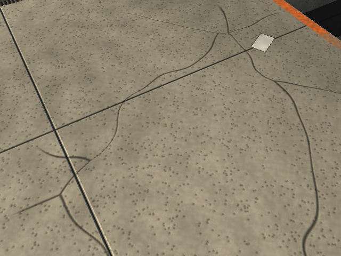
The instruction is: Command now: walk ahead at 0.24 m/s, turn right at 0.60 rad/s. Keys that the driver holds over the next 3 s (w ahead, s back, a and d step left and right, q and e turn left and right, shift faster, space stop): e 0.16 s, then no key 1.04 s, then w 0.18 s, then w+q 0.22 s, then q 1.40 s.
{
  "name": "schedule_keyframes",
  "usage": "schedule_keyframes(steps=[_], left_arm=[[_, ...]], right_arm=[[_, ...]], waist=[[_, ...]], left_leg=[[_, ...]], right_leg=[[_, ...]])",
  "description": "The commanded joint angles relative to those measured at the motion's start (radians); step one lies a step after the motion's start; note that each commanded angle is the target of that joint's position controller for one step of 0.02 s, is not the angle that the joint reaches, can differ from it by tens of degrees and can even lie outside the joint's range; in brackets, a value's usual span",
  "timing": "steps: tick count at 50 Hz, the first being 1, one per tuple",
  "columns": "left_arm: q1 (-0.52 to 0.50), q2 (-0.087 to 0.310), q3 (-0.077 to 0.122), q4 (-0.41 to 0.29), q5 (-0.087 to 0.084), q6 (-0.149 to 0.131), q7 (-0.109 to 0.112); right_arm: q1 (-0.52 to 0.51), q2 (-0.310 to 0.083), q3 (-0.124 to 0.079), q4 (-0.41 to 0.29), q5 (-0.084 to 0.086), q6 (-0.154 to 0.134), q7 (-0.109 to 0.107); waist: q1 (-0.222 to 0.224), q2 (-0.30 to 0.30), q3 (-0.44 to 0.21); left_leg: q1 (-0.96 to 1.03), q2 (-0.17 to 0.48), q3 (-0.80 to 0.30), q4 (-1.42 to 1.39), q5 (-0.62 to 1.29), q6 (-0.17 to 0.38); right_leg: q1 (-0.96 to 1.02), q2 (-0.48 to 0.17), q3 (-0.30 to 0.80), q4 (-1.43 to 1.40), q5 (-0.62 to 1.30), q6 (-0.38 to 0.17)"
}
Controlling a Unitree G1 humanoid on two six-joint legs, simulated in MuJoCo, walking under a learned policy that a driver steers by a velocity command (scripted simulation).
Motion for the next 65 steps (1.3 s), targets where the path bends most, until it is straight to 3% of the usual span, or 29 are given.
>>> schedule_keyframes(steps=[1, 4, 5, 6, 7, 8, 9, 10, 11, 12, 13, 15, 18, 23, 26, 27, 28, 29, 30, 32, 34, 37, 43, 60, 61, 63, 65], left_arm=[[-0.029, 0.035, 0.008, -0.080, 0.000, -0.007, -0.025], [0.026, 0.093, 0.038, -0.088, 0.009, 0.002, -0.036], [0.124, 0.125, 0.058, -0.063, 0.010, 0.002, -0.033], [0.221, 0.182, 0.083, -0.041, 0.012, 0.004, -0.014], [0.221, 0.277, 0.092, -0.056, 0.012, 0.009, 0.012], [0.178, 0.286, 0.078, -0.114, 0.031, -0.004, 0.002], [0.141, 0.206, 0.061, -0.127, 0.026, -0.008, -0.007], [0.092, 0.166, 0.046, -0.116, 0.013, -0.012, -0.006], [0.063, 0.133, 0.034, -0.109, 0.004, -0.010, -0.001], [0.034, 0.120, 0.027, -0.105, 0.005, -0.005, 0.005], [0.017, 0.125, 0.025, -0.105, 0.021, -0.002, 0.008], [0.001, 0.131, 0.026, -0.095, 0.033, -0.005, 0.014], [-0.006, 0.128, 0.025, -0.076, 0.029, -0.001, 0.026], [-0.010, 0.100, 0.009, -0.042, 0.036, 0.014, 0.023], [0.004, 0.054, -0.013, -0.010, 0.027, 0.017, 0.019], [0.046, 0.028, -0.022, 0.008, 0.034, 0.013, 0.019], [0.100, 0.024, -0.021, 0.017, 0.046, 0.006, 0.017], [0.084, 0.020, -0.018, 0.010, 0.039, 0.003, 0.019], [0.033, 0.045, -0.013, 0.013, 0.044, 0.006, 0.022], [-0.001, 0.043, -0.008, 0.019, 0.042, 0.022, 0.027], [0.015, 0.046, -0.006, 0.031, 0.037, 0.027, 0.028], [0.018, 0.028, -0.008, 0.054, 0.033, 0.017, 0.028], [0.027, 0.021, -0.005, 0.097, 0.027, 0.015, 0.035], [0.003, 0.031, 0.001, 0.261, 0.017, 0.028, 0.056], [0.017, 0.022, -0.001, 0.281, 0.017, 0.029, 0.057], [0.018, 0.031, 0.004, 0.302, 0.006, 0.028, 0.056], [-0.040, 0.021, 0.002, 0.283, -0.002, 0.000, 0.047]], right_arm=[[-0.080, -0.179, -0.039, -0.073, 0.019, 0.001, -0.012], [-0.101, -0.210, -0.053, -0.079, 0.046, 0.015, -0.016], [-0.113, -0.200, -0.051, -0.085, 0.052, 0.020, -0.018], [-0.070, -0.165, -0.039, -0.084, 0.035, 0.018, -0.014], [0.004, -0.048, -0.001, -0.114, -0.042, 0.018, -0.004], [0.060, -0.091, 0.009, -0.128, -0.026, 0.013, 0.008], [-0.032, -0.172, -0.011, -0.122, 0.009, 0.016, 0.013], [-0.085, -0.167, -0.007, -0.137, 0.017, 0.023, 0.008], [-0.090, -0.150, -0.005, -0.121, 0.004, 0.035, -0.005], [-0.092, -0.156, -0.007, -0.122, -0.002, 0.048, -0.013], [-0.078, -0.156, -0.009, -0.117, 0.000, 0.060, -0.013], [-0.045, -0.126, -0.001, -0.104, -0.003, 0.071, -0.018], [-0.066, -0.094, 0.011, -0.104, -0.007, 0.081, -0.028], [-0.115, -0.092, 0.012, -0.112, -0.002, 0.087, -0.023], [-0.069, -0.065, 0.017, -0.093, -0.015, 0.074, -0.007], [-0.062, -0.091, 0.016, -0.097, -0.031, 0.069, -0.004], [-0.078, -0.163, 0.006, -0.114, -0.039, 0.068, -0.007], [-0.118, -0.135, 0.009, -0.094, -0.038, 0.066, -0.003], [-0.168, -0.082, 0.024, -0.113, -0.037, 0.057, 0.002], [-0.145, -0.081, 0.028, -0.101, -0.033, 0.041, 0.003], [-0.111, -0.086, 0.028, -0.091, -0.023, 0.032, -0.001], [-0.070, -0.080, 0.030, -0.082, -0.016, 0.032, -0.011], [-0.057, -0.066, 0.035, -0.072, -0.013, 0.037, -0.010], [-0.038, -0.061, 0.037, 0.021, -0.010, 0.040, -0.011], [-0.018, -0.056, 0.038, 0.037, -0.009, 0.042, -0.012], [-0.006, -0.095, 0.024, 0.047, 0.003, 0.048, -0.018], [0.044, -0.142, 0.010, 0.056, 0.016, 0.043, -0.027]], waist=[[0.030, 0.130, -0.077], [0.082, 0.144, -0.115], [0.138, 0.117, -0.158], [0.177, 0.031, -0.211], [0.093, -0.254, -0.287], [0.087, -0.251, -0.501], [0.140, -0.075, -0.461], [0.121, -0.041, -0.348], [0.096, 0.025, -0.279], [0.073, 0.006, -0.240], [0.052, -0.024, -0.225], [0.037, -0.048, -0.230], [0.049, -0.054, -0.240], [0.082, -0.093, -0.178], [0.045, -0.068, -0.151], [0.058, -0.022, -0.146], [0.113, 0.122, -0.132], [0.133, 0.249, -0.113], [0.120, 0.214, -0.078], [0.099, 0.191, -0.066], [0.089, 0.135, -0.052], [0.068, 0.070, -0.073], [0.060, 0.025, -0.107], [0.065, 0.039, -0.075], [0.065, 0.045, -0.094], [0.060, 0.099, -0.038], [0.032, 0.184, 0.052]], left_leg=[[-0.003, 0.240, -0.033, -0.008, 0.595, 0.128], [0.045, 0.262, -0.022, 0.156, 0.724, 0.098], [0.021, 0.233, 0.004, 0.303, 0.722, 0.071], [-0.092, 0.169, 0.025, 0.521, 0.557, 0.018], [-0.407, 0.056, 0.023, 0.860, -0.335, -0.047], [-0.577, -0.050, -0.189, 1.120, -0.524, -0.071], [-0.615, 0.006, -0.260, 1.134, -0.405, -0.059], [-0.634, 0.039, -0.244, 1.077, -0.320, -0.049], [-0.610, 0.077, -0.243, 1.006, -0.268, -0.055], [-0.550, 0.091, -0.244, 0.942, -0.242, -0.060], [-0.476, 0.083, -0.228, 0.919, -0.220, -0.064], [-0.409, 0.068, -0.207, 0.831, -0.198, -0.077], [-0.363, 0.069, -0.206, 0.681, -0.147, -0.088], [-0.278, 0.061, -0.197, 0.481, -0.099, -0.072], [-0.122, 0.040, -0.163, 0.201, 0.041, -0.028], [-0.071, 0.106, -0.235, 0.151, 0.108, 0.001], [-0.075, 0.223, -0.340, 0.132, 0.196, 0.056], [-0.258, 0.249, -0.394, 0.063, -0.019, 0.112], [-0.324, 0.194, -0.363, 0.037, -0.149, 0.081], [-0.344, 0.138, -0.298, 0.052, -0.189, 0.020], [-0.308, 0.109, -0.258, 0.086, -0.150, 0.003], [-0.242, 0.096, -0.239, 0.133, -0.052, 0.009], [-0.203, 0.079, -0.219, 0.161, 0.050, 0.013], [-0.181, 0.056, -0.199, 0.119, 0.080, 0.007], [-0.172, 0.049, -0.194, 0.104, -0.016, 0.011], [-0.198, 0.070, -0.249, 0.057, -0.330, 0.061], [-0.160, 0.223, -0.470, -0.076, -0.581, 0.159]], right_leg=[[0.141, 0.030, -0.050, -0.128, 0.079, -0.018], [0.245, 0.082, -0.086, -0.208, -0.031, -0.075], [0.372, 0.118, -0.101, -0.286, 0.023, -0.104], [0.562, 0.111, -0.048, -0.347, 0.237, -0.148], [0.825, -0.143, 0.281, -0.243, 0.762, -0.260], [0.956, -0.322, 0.674, -0.337, 0.578, -0.474], [0.887, -0.265, 0.564, -0.390, 0.444, -0.422], [0.778, -0.216, 0.448, -0.396, 0.367, -0.363], [0.666, -0.172, 0.376, -0.404, 0.315, -0.313], [0.555, -0.147, 0.335, -0.422, 0.298, -0.296], [0.466, -0.124, 0.304, -0.443, 0.299, -0.289], [0.404, -0.102, 0.250, -0.455, 0.341, -0.290], [0.386, -0.086, 0.221, -0.462, 0.234, -0.278], [0.337, -0.074, 0.255, -0.491, -0.144, -0.249], [0.296, -0.033, 0.243, -0.446, -0.265, -0.176], [0.266, 0.009, 0.215, -0.404, -0.309, -0.119], [0.233, 0.094, 0.132, -0.303, -0.364, -0.068], [0.354, 0.125, 0.042, -0.296, -0.280, -0.033], [0.430, 0.108, 0.056, -0.301, -0.190, -0.025], [0.481, 0.095, 0.076, -0.305, -0.130, -0.040], [0.455, 0.081, 0.101, -0.327, -0.131, -0.064], [0.434, 0.076, 0.106, -0.333, -0.078, -0.066], [0.474, 0.069, 0.110, -0.314, 0.043, -0.059], [0.533, 0.064, 0.106, -0.334, 0.092, -0.050], [0.540, 0.079, 0.088, -0.334, -0.003, -0.050], [0.450, 0.139, 0.024, -0.272, -0.344, -0.054], [0.255, 0.152, -0.040, -0.140, -0.404, -0.052]])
